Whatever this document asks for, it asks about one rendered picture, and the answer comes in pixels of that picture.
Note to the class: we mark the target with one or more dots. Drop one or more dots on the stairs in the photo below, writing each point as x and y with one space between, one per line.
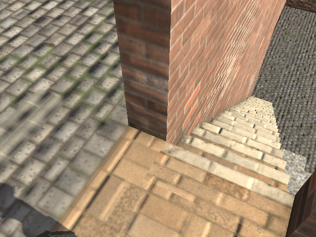
243 138

